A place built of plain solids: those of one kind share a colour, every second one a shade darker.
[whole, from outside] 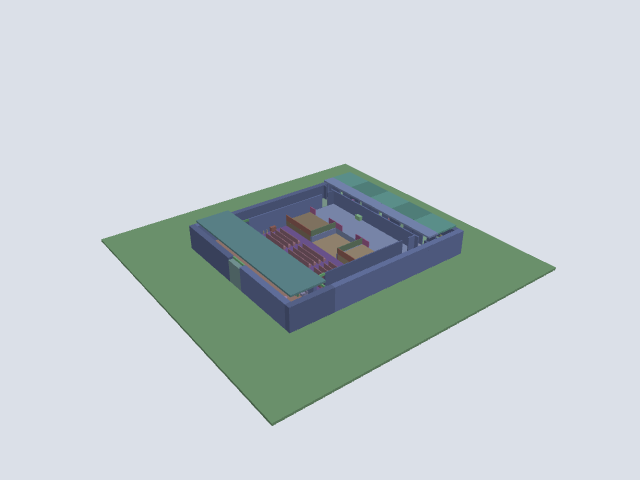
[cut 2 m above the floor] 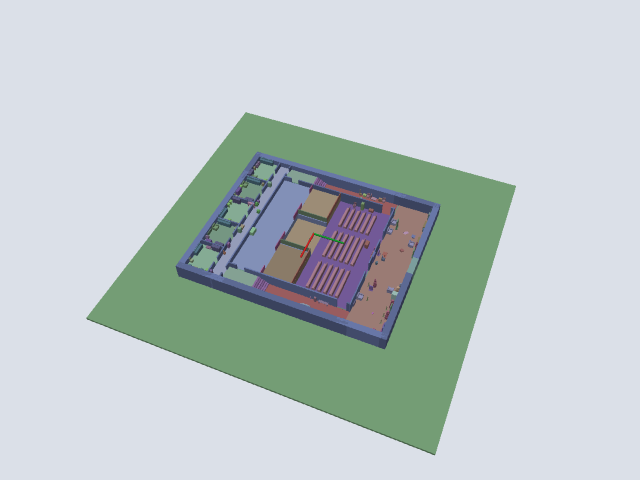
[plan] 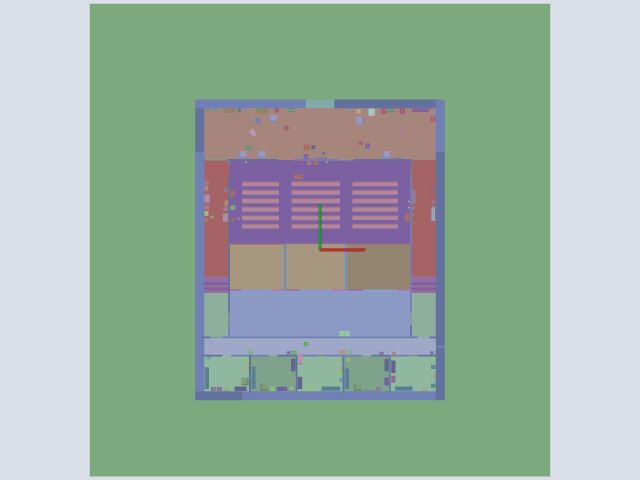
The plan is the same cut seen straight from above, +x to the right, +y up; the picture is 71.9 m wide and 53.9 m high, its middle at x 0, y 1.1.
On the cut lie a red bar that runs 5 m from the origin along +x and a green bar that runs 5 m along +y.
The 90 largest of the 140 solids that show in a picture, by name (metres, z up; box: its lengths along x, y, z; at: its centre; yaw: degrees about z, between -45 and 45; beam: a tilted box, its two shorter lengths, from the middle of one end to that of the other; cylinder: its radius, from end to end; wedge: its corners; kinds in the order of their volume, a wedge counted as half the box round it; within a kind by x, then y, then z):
{
 "ground_under_all_1": {"box": [51.74, 53.11, 0.4], "at": [0.0, 1.09, -0.75]},
 "wall_1": {"box": [1.0, 5.9, 4.24], "at": [-13.5, -13.94, 1.52]},
 "wall_2": {"box": [1.0, 3.85, 4.24], "at": [-13.5, -10.87, 1.52]},
 "wall_3": {"box": [1.0, 21.73, 4.24], "at": [-13.5, 0.12, 1.52]},
 "wall_4": {"box": [1.0, 7.7, 4.24], "at": [-13.5, 13.04, 1.52]},
 "wall_5": {"box": [2.25, 0.2, 4.24], "at": [-12.08, -11.89, 1.52]},
 "wall_6": {"box": [7.04, 1.0, 4.24], "at": [-10.48, -16.39, 1.52]},
 "wall_7": {"box": [0.2, 1.5, 4.24], "at": [-10.2, -9.19, 1.52]},
 "wall_8": {"box": [0.2, 15.18, 4.24], "at": [-10.2, 0.45, 1.52]},
 "wall_9": {"box": [2.25, 0.2, 4.24], "at": [-8.88, -11.89, 1.52]},
 "wall_10": {"box": [0.2, 4.3, 4.24], "at": [-7.86, -13.94, 1.52]},
 "wall_11": {"box": [12.4, 1.0, 4.24], "at": [-7.8, 16.39, 1.52]},
 "wall_12": {"box": [5.65, 0.2, 4.24], "at": [-7.58, 10.09, 1.52]},
 "wall_13": {"box": [5.55, 0.2, 4.24], "at": [-7.53, 10.09, 1.52]},
 "wall_14": {"box": [7.04, 1.0, 4.24], "at": [-5.24, -16.39, 1.52]},
 "wall_15": {"box": [0.2, 4.3, 4.24], "at": [-2.62, -13.94, 1.52]},
 "wall_16": {"box": [5.15, 0.2, 4.24], "at": [-0.47, 10.09, 1.52]},
 "wall_17": {"box": [5.15, 0.2, 4.24], "at": [-0.47, 10.09, 1.52]},
 "wall_18": {"box": [7.04, 1.0, 4.24], "at": [0.0, -16.39, 1.52]},
 "wall_19": {"box": [20.6, 0.2, 4.24], "at": [0.0, -9.84, 1.52]},
 "wall_20": {"box": [0.2, 4.3, 4.24], "at": [2.62, -13.94, 1.52]},
 "wall_21": {"box": [2.25, 0.2, 4.24], "at": [3.64, -11.89, 1.52]},
 "wall_22": {"box": [7.04, 1.0, 4.24], "at": [5.24, -16.39, 1.52]},
 "wall_23": {"box": [6.5, 0.2, 4.24], "at": [7.05, 10.09, 1.52]},
 "wall_24": {"box": [6.6, 0.2, 4.24], "at": [7.1, 10.09, 1.52]},
 "wall_25": {"box": [12.4, 1.0, 4.24], "at": [7.8, 16.39, 1.52]},
 "wall_26": {"box": [0.2, 4.3, 4.24], "at": [7.86, -13.94, 1.52]},
 "wall_27": {"box": [2.25, 0.2, 4.24], "at": [8.88, -11.89, 1.52]},
 "wall_28": {"box": [0.2, 1.5, 4.24], "at": [10.2, -9.19, 1.52]},
 "wall_29": {"box": [0.2, 15.18, 4.24], "at": [10.2, 0.45, 1.52]},
 "wall_30": {"box": [7.04, 1.0, 4.24], "at": [10.48, -16.39, 1.52]},
 "wall_31": {"box": [1.0, 5.9, 4.24], "at": [13.5, -13.94, 1.52]},
 "wall_32": {"box": [1.0, 3.85, 4.24], "at": [13.5, -10.87, 1.52]},
 "wall_33": {"box": [1.0, 21.73, 4.24], "at": [13.5, 0.12, 1.52]},
 "wall_34": {"box": [1.0, 7.7, 4.24], "at": [13.5, 13.04, 1.52]},
 "floor_stage_1": {"box": [20.4, 5.4, 1.63], "at": [0.0, -7.14, 0.21]},
 "floor_dressing_1": {"box": [5.24, 4.1, 1.63], "at": [-10.48, -13.94, 0.21]},
 "floor_dressing_2": {"box": [5.24, 4.1, 1.63], "at": [-5.24, -13.94, 0.21]},
 "floor_dressing_3": {"box": [5.24, 4.1, 1.63], "at": [0.0, -13.94, 0.21]},
 "floor_dressing_4": {"box": [5.24, 4.1, 1.63], "at": [5.24, -13.94, 0.21]},
 "floor_dressing_5": {"box": [5.24, 4.1, 1.63], "at": [10.48, -13.94, 0.21]},
 "floor_lift_1": {"box": [6.1, 5.12, 1.63], "at": [-7.15, -1.88, 0.21]},
 "floor_lift_2": {"box": [6.45, 5.12, 0.6], "at": [-0.47, -1.88, -0.3]},
 "floor_lift_3": {"box": [7.05, 5.12, 1.63], "at": [6.67, -1.88, 0.21]},
 "floor_parterre_1": {"box": [20.4, 9.41, 0.6], "at": [0.0, 5.38, -0.3]},
 "floor_foyer_1": {"box": [26.2, 5.9, 0.6], "at": [0.0, 13.04, -0.3]},
 "floor_back_corridor_1": {"box": [26.2, 2.05, 1.63], "at": [0.0, -10.87, 0.21]},
 "floor_walk_1": {"box": [2.9, 5.0, 1.63], "at": [-11.65, -7.34, 0.21]},
 "floor_walk_2": {"box": [2.9, 5.0, 1.63], "at": [11.65, -7.34, 0.21]},
 "ceil_foyer_1": {"box": [26.2, 5.9, 0.3], "at": [0.0, 13.04, 4.55]},
 "floor_promenade_1": {"box": [2.9, 13.13, 0.6], "at": [-11.65, 3.52, -0.3]},
 "floor_promenade_2": {"box": [2.9, 13.13, 0.6], "at": [11.65, 3.52, -0.3]},
 "ceil_dressing_1": {"box": [5.24, 4.1, 0.3], "at": [-10.48, -13.94, 4.43]},
 "ceil_dressing_2": {"box": [5.24, 4.1, 0.3], "at": [-5.24, -13.94, 4.43]},
 "ceil_dressing_3": {"box": [5.24, 4.1, 0.3], "at": [0.0, -13.94, 4.43]},
 "ceil_dressing_4": {"box": [5.24, 4.1, 0.3], "at": [5.24, -13.94, 4.43]},
 "ceil_dressing_5": {"box": [5.24, 4.1, 0.3], "at": [10.48, -13.94, 4.43]},
 "ceil_back_corridor_1": {"box": [26.2, 2.05, 0.3], "at": [0.0, -10.87, 4.43]},
 "seats_parterre_1": {"box": [5.45, 0.44, 0.45], "at": [-0.47, 2.6, 0.22]},
 "seats_parterre_2": {"box": [5.45, 0.44, 0.45], "at": [-0.47, 3.55, 0.22]},
 "seats_parterre_3": {"box": [5.45, 0.44, 0.45], "at": [-0.47, 4.5, 0.22]},
 "seats_parterre_4": {"box": [5.45, 0.44, 0.45], "at": [-0.47, 5.45, 0.22]},
 "seats_parterre_5": {"box": [5.45, 0.44, 0.45], "at": [-0.47, 6.4, 0.22]},
 "seats_parterre_6": {"box": [5.45, 0.44, 0.45], "at": [-0.47, 7.35, 0.22]},
 "seats_parterre_7": {"box": [5.1, 0.44, 0.45], "at": [6.2, 2.6, 0.22]},
 "seats_parterre_8": {"box": [5.1, 0.44, 0.45], "at": [6.2, 3.55, 0.22]},
 "seats_parterre_9": {"box": [5.1, 0.44, 0.45], "at": [6.2, 4.5, 0.22]},
 "seats_parterre_10": {"box": [5.1, 0.44, 0.45], "at": [6.2, 5.45, 0.22]},
 "seats_parterre_11": {"box": [5.1, 0.44, 0.45], "at": [6.2, 6.4, 0.22]},
 "seats_parterre_12": {"box": [5.1, 0.44, 0.45], "at": [6.2, 7.35, 0.22]},
 "door_leaf_1": {"box": [3.2, 0.97, 3.87], "at": [0.0, 16.41, 1.33]},
 "tread_walk_1": {"box": [2.7, 0.3, 1.63], "at": [-11.65, -4.69, 0.21]},
 "tread_walk_2": {"box": [2.7, 0.3, 1.46], "at": [-11.65, -4.39, 0.13]},
 "tread_walk_3": {"box": [2.7, 0.3, 1.29], "at": [-11.65, -4.09, 0.04]},
 "tread_walk_4": {"box": [2.7, 0.3, 1.63], "at": [11.65, -4.69, 0.21]},
 "tread_walk_5": {"box": [2.7, 0.3, 1.46], "at": [11.65, -4.39, 0.13]},
 "tread_walk_6": {"box": [2.7, 0.3, 1.29], "at": [11.65, -4.09, 0.04]},
 "floor_tongue_1": {"box": [0.4, 5.12, 1.63], "at": [-3.9, -1.88, 0.21]},
 "floor_tongue_2": {"box": [0.4, 5.12, 1.63], "at": [2.95, -1.88, 0.21]},
 "costume_rail_dressing_1": {"box": [1.4, 0.5, 1.66], "at": [-8.91, -15.61, 1.85]},
 "costume_rail_dressing_2": {"box": [0.5, 1.4, 1.66], "at": [-3.0, -12.94, 1.85]},
 "costume_rail_dressing_3": {"box": [0.5, 1.4, 1.66], "at": [-2.24, -14.94, 1.85]},
 "costume_rail_dressing_4": {"box": [0.5, 1.4, 1.66], "at": [7.48, -12.94, 1.85]},
 "costume_rail_dressing_5": {"box": [0.5, 1.4, 1.66], "at": [8.24, -13.14, 1.85]},
 "rail_lift_1": {"box": [6.24, 0.12, 2.68], "at": [-7.08, 0.62, 0.74]},
 "rail_lift_2": {"box": [7.19, 0.12, 2.68], "at": [6.6, 0.62, 0.74]},
 "rail_tongue_1": {"box": [0.12, 5.12, 2.68], "at": [-3.9, -1.88, 0.74]},
 "rail_tongue_2": {"box": [0.12, 5.12, 2.68], "at": [2.95, -1.88, 0.74]},
 "lockers_dressing_1": {"box": [1.2, 0.48, 1.8], "at": [-4.27, -15.62, 1.93]},
 "dressing_table_dressing_1": {"box": [0.5, 2.5, 0.77], "at": [-7.48, -14.39, 1.41]}
}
